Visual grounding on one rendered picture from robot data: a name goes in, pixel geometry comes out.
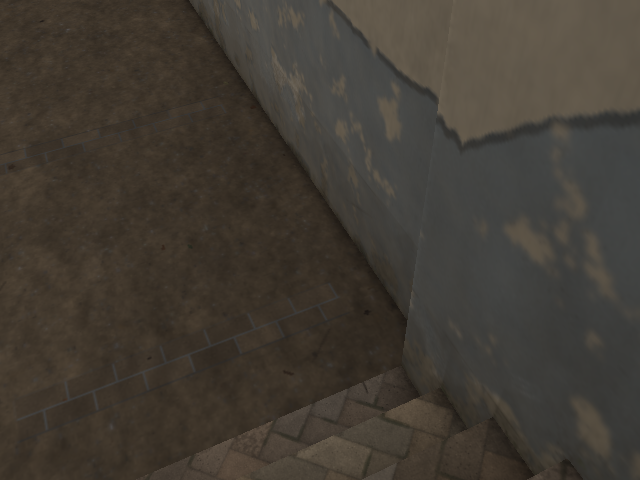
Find stairs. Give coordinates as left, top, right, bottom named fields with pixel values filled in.
left=136, top=366, right=583, bottom=480

